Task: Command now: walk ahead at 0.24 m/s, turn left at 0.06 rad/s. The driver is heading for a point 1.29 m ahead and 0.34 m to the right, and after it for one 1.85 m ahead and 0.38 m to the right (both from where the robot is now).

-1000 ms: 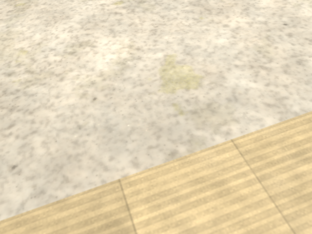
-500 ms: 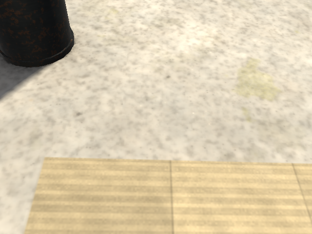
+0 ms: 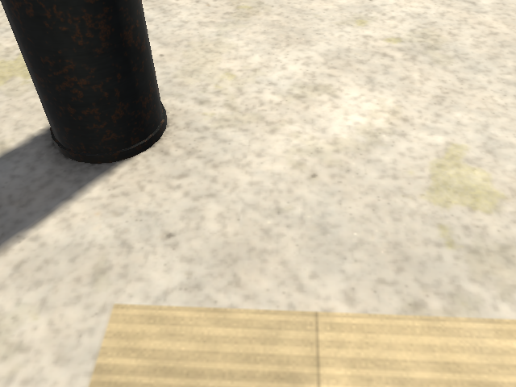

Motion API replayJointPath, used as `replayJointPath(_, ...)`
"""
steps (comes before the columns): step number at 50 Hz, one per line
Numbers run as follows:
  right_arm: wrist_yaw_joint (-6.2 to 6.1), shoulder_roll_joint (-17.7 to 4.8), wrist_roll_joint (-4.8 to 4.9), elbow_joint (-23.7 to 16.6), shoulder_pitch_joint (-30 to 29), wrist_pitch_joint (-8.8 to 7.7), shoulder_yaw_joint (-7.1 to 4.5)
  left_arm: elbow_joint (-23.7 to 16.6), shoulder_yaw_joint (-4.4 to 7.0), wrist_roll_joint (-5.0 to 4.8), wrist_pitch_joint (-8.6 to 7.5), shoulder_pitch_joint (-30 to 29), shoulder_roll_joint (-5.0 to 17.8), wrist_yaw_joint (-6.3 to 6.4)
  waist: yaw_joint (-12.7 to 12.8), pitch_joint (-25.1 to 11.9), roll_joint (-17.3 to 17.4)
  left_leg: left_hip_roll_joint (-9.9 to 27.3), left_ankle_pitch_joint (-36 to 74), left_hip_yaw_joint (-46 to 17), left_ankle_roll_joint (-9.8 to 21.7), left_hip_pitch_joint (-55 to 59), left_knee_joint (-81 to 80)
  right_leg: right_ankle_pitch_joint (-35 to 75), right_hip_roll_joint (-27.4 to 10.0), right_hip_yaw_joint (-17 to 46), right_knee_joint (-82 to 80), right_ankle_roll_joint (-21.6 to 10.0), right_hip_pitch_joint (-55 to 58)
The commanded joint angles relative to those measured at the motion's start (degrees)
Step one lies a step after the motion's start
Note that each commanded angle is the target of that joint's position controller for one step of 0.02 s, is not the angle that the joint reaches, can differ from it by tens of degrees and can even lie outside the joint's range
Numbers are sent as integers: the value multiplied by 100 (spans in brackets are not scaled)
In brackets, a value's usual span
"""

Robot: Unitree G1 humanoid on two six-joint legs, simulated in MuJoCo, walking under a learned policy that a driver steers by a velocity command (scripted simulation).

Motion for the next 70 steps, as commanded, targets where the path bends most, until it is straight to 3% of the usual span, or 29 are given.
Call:
replayJointPath(1, 67, -431, 100, -523, -402, -243, -196, -241, 370, -100, -65, 219, 1166, 42, 125, 791, -1121, 199, -590, 85, 196, -1004, 556, -2557, -1656, 2406, -2151, -1133, -96)
replayJointPath(5, 163, -397, 10, -19, 634, -351, -264, -386, 289, -198, -18, -448, 908, -103, -458, 567, -615, -33, 534, 296, 385, 1268, -1217, -1566, -835, 1081, -1090, -664, -1223)
replayJointPath(6, 117, -713, 3, 64, 1229, -376, -353, -501, 169, -141, -90, -635, 537, -154, -637, 383, 154, 798, -107, -991, 600, 1938, -1821, -1135, -431, 582, 306, -341, -1920)
replayJointPath(7, 135, -1338, -39, -10, 1527, -413, -488, -717, 127, -183, -208, -779, 433, -162, -655, 464, 1466, 1986, -1535, -3426, 1299, 2311, -2857, -951, 186, -37, 2127, 5, -3200)
replayJointPath(8, 121, -1262, -19, -36, 1594, -480, -458, -817, 214, -281, -329, -854, 755, -152, -654, 616, 1300, 2428, -1749, -4339, 1811, 2197, -3157, -1217, 19, 531, 3310, -28, -3759)
replayJointPath(9, 95, -1015, -7, -55, 1412, -529, -364, -724, 234, -343, -394, -671, 803, -196, -460, 783, 879, 2346, -1691, -3952, 1784, 2317, -3030, -697, -197, 691, 3870, -65, -4202)
replayJointPath(12, 60, -801, -89, -100, 932, -548, -242, -496, 239, -102, -471, -635, 784, -262, -215, 756, 257, 1655, 36, -2327, 1291, 2004, -3013, 643, -519, 579, 3608, -12, -4043)
replayJointPath(19, -95, -915, -22, 321, 1352, -384, -182, -531, 11, -89, -472, -1670, 323, -375, -551, 839, 405, 1098, 2475, -569, 954, 1507, -3233, 2035, -321, -133, 1108, 250, -2847)
replayJointPath(23, -136, -1102, 122, 554, 1469, -357, -223, -691, 50, -190, -503, -2107, 514, -438, -574, 1032, 472, 1383, 2855, -547, 945, 1843, -3237, 2128, -166, -125, 81, 86, -2375)
replayJointPath(26, -116, -1302, 112, 652, 1304, -320, -304, -641, 177, -137, -523, -1713, 838, -455, -192, 611, 708, 1526, 4813, -395, 779, 2396, -2522, 1698, 83, -186, -216, -290, -1625)
replayJointPath(28, -113, -1337, 76, 632, 1110, -245, -325, -271, 396, -105, -451, -292, 1228, -350, 612, -311, 672, 1229, 6269, -84, 558, 2063, -814, 1684, 375, -427, -396, -632, 337)
replayJointPath(29, -137, -1178, -28, 476, 1090, -254, -259, -53, 493, -49, -395, 832, 1545, -262, 1021, -1140, 293, 1016, 4660, -79, 386, 639, 862, 1757, -533, 579, -48, -934, 2387)
replayJointPath(30, -53, -226, -56, 330, 1903, -358, 15, 74, 547, 49, -407, 1140, 2040, -294, 406, -2112, -1685, -212, -366, -260, 3, -1591, 3106, 624, -2090, 3545, -619, -1879, 4360)
replayJointPath(31, -14, -692, 128, 475, 1659, -524, -70, 73, 462, 27, -385, 1156, 1517, -267, 716, -2425, -1612, -211, -636, -1137, 15, -2164, 4025, -385, -2167, 4813, -1673, -1942, 4188)
replayJointPath(32, 18, -1049, 275, 271, 915, -585, -170, 52, 381, -1, -360, 648, 1249, -217, 646, -1197, -1143, 136, -238, -867, 43, -2682, 4179, -368, -1960, 3788, -1760, -1613, 3315)
replayJointPath(34, -32, -996, 110, 116, 293, -606, -148, 21, 283, -20, -379, -56, 962, -213, 204, -209, -171, 689, 722, -533, 90, -2285, 3539, 563, -1492, 2470, -2006, -1327, 1470)
replayJointPath(35, -28, -949, 56, 166, 435, -536, -176, 29, 261, 57, -428, -203, 872, -228, -31, -59, -287, 870, 966, -591, 105, -1901, 3282, 864, -1284, 2073, -2195, -1283, 896)
replayJointPath(39, -83, -700, 10, 171, 435, -322, -135, 278, 302, -15, -603, -153, 969, -241, -277, 313, -416, 991, 1280, -486, -76, -1784, 2645, 1514, -1083, 1267, -2691, -1405, 95)
replayJointPath(42, -73, -697, -49, -23, -228, -330, -122, 417, 336, -28, -574, 105, 1121, -192, -87, 516, -332, 1027, 2177, -376, -199, -2164, 1589, 1892, -938, 855, -2761, -1355, 242)
replayJointPath(49, 188, -559, 84, -357, -1608, -467, -61, 716, 361, -132, -379, 838, 1404, -148, 517, 727, -323, 682, 3061, -112, -72, -2014, -647, 1845, -1101, 628, -2487, -1124, 1192)
replayJointPath(53, 274, -697, 81, -505, -1713, -524, -116, 857, 394, -136, -267, 937, 1492, -105, 424, 601, -498, 491, 2247, -61, 205, -1813, -1121, 2495, -1376, 766, -1916, -949, 1911)
replayJointPath(56, 186, -1234, 16, -63, 33, -546, -392, 822, 333, -94, -201, 753, 1392, -74, -486, -544, -451, 288, 2207, 106, 660, 939, -1311, 4179, -860, 375, 256, -594, 1301)
replayJointPath(57, 116, -1783, -80, 39, 1027, -525, -523, 648, 162, 92, -258, 992, 938, -85, -682, -1572, 526, 1694, 2565, -1468, 1173, 3064, -956, 2123, -342, 147, 2332, -333, -338)
replayJointPath(58, 151, -1789, -72, 111, 1152, -511, -515, 658, 34, -56, -376, 1529, 516, -132, -446, -2188, 1725, 2572, 1166, -3931, 1831, 4278, -1878, -1426, 494, 615, 3771, -112, -2204)
replayJointPath(59, 126, -1239, -36, 69, 1059, -502, -392, 692, 212, -240, -434, 978, 1214, -145, -690, -1600, 919, 2392, 542, -3659, 1536, 3848, -2179, -1247, 178, 1088, 4283, -155, -2784)
replayJointPath(60, 95, -1077, -11, 50, 639, -500, -326, 501, 270, -300, -450, 443, 1361, -144, -596, -791, 622, 2235, 840, -2743, 1300, 3017, -2290, -657, -83, 910, 4223, -178, -2969)
replayJointPath(61, 100, -921, -25, 33, 262, -510, -268, 471, 263, -230, -425, 242, 1266, -121, -389, -374, 242, 2003, 1362, -2120, 1195, 2220, -2473, -178, -330, 813, 3980, -126, -2740)
replayJointPath(65, 95, -726, -100, 173, -206, -675, -263, 582, 293, -192, -168, 575, 893, -109, 101, 139, 422, 1580, 2313, -765, 1092, 953, -3143, 587, -597, 822, 3463, 57, -2040)
replayJointPath(70, -11, -921, -118, 426, -85, -665, -348, 355, 291, -127, -115, 1, 759, -125, 20, 452, 244, 1478, 3062, 232, 1014, 1141, -3298, 1715, -561, 850, 2282, 175, -2585)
